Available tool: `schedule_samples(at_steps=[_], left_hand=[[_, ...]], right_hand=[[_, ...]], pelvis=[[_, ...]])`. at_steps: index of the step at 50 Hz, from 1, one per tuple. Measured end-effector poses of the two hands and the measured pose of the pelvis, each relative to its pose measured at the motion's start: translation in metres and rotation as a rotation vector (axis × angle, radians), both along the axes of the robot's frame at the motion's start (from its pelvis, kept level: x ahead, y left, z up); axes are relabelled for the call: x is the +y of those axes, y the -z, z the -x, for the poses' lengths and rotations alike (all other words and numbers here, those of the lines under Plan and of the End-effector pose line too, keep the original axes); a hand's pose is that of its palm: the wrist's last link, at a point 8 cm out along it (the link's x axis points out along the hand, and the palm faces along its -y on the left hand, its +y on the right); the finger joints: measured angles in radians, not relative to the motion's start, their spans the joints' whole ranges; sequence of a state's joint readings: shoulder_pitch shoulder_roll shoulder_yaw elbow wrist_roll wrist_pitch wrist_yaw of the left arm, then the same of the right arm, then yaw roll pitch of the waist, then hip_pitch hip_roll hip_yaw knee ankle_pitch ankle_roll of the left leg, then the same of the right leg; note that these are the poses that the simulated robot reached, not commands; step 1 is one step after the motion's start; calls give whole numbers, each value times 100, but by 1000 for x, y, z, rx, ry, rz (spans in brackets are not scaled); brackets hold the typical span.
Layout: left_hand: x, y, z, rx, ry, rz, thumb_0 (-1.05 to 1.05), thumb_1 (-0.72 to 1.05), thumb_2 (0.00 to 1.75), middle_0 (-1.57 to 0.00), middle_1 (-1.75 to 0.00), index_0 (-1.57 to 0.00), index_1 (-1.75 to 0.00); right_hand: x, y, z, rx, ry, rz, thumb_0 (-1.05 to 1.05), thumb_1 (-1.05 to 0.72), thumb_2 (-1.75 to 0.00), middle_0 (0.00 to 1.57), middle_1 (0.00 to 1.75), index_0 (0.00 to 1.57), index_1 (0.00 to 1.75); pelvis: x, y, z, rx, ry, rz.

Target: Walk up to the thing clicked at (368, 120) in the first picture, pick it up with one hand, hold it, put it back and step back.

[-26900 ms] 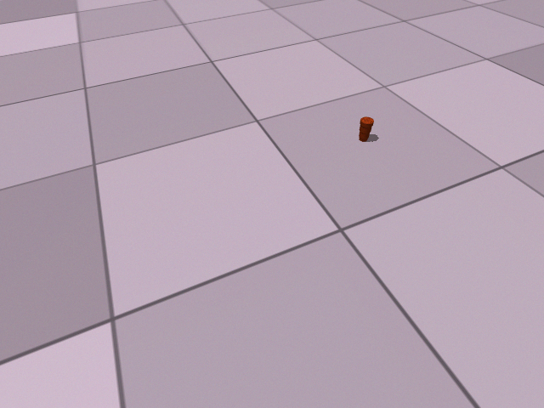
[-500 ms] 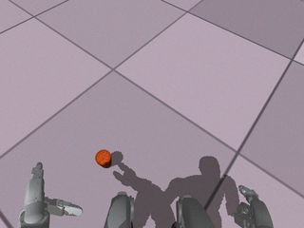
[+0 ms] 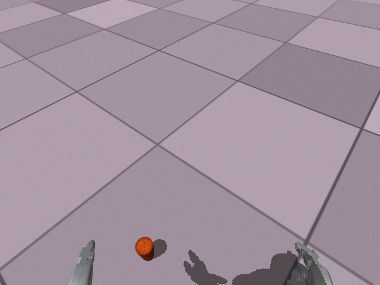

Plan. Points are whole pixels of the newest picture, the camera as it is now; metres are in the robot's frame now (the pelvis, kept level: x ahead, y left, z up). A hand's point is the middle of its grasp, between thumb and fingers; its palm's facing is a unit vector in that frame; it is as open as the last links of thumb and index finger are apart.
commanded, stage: home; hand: left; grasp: from the side
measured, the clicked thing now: (146, 250) +0.44 +0.24 -0.65
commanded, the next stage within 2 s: stand in 1.50 s
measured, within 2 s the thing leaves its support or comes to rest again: neither
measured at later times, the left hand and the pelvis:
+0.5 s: hand out of the picture +0.17 +0.17 -0.05, palm faces +0.10 -0.95 -0.29, open 17.6 cm; pelvis +0.00 -0.01 +0.00, yaw +0 degrees
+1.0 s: hand out of the picture +0.16 +0.17 -0.05, palm faces +0.11 -0.95 -0.28, open 17.5 cm; pelvis -0.01 -0.01 +0.00, yaw +0 degrees
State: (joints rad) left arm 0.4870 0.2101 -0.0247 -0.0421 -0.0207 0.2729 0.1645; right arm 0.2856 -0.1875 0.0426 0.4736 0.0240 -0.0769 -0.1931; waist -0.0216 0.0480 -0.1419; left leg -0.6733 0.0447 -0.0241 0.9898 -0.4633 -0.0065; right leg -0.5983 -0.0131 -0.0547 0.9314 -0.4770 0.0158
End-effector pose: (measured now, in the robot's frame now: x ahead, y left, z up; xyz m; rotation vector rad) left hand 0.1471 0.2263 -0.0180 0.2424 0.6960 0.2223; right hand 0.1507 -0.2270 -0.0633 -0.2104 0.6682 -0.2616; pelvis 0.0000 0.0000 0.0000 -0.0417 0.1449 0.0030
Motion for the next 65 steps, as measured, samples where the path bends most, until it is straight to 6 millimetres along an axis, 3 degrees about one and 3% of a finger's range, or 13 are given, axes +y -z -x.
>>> schedule_samples(at_steps=[8, 27, 65], left_hand=[[1, 3, 5, 26, -10, -3, -1, -54, 6, -5, -6, -6, -5], [-10, 2, 2, 25, 13, 9, -1, -57, 4, -5, -5, -5, -5], [-9, 4, 7, 26, 9, 18, -1, -53, 6, -5, -6, -6, -6]], right_hand=[[-4, -5, -9, -24, -35, 14, 1, -89, -90, 20, 30, 20, 31], [-19, 0, 10, 17, -4, 13, 1, -90, -90, 20, 30, 20, 30], [-15, -2, 8, -5, -16, 17, 1, -90, -90, 20, 30, 20, 30]], pelvis=[[-4, -2, 1, -12, -6, -4], [-11, -5, 2, -22, -3, -11], [-10, -5, 5, -27, -1, -11]])
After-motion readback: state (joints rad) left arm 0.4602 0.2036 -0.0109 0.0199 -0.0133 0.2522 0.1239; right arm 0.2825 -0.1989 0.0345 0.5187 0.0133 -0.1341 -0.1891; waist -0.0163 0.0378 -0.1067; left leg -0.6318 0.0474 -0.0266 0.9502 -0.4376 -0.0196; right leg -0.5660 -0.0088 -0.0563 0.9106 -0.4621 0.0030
